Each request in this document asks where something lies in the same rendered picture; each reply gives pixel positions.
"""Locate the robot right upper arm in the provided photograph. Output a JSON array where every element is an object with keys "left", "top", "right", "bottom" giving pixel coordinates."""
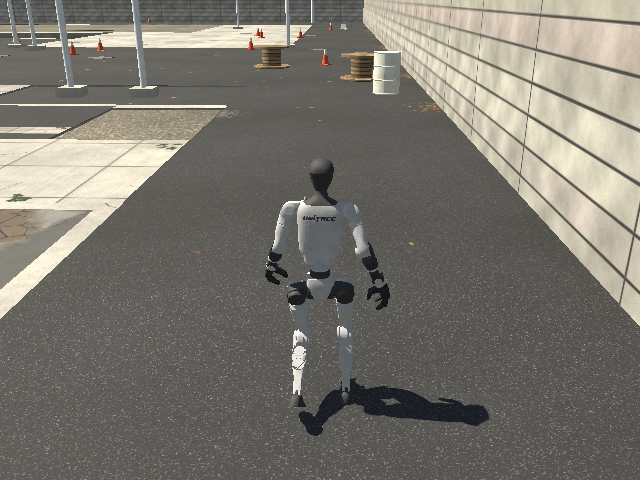
[{"left": 341, "top": 202, "right": 371, "bottom": 258}]

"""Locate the right robot forearm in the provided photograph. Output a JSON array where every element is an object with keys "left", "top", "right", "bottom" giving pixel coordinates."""
[{"left": 362, "top": 242, "right": 386, "bottom": 288}]

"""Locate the robot head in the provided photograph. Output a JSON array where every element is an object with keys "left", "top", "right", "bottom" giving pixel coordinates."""
[{"left": 303, "top": 158, "right": 338, "bottom": 206}]

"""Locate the robot left hand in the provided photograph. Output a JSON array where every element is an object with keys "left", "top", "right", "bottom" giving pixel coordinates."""
[{"left": 265, "top": 267, "right": 288, "bottom": 285}]

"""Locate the robot left upper arm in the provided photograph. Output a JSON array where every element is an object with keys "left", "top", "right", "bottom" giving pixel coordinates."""
[{"left": 271, "top": 201, "right": 300, "bottom": 254}]

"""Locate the robot right hand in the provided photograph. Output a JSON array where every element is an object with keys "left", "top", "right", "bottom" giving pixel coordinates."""
[{"left": 367, "top": 283, "right": 390, "bottom": 310}]

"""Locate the left robot forearm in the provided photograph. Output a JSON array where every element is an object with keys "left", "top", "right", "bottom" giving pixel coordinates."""
[{"left": 266, "top": 238, "right": 282, "bottom": 271}]

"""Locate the left robot shin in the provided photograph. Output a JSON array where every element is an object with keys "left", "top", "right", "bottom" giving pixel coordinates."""
[{"left": 292, "top": 330, "right": 308, "bottom": 396}]

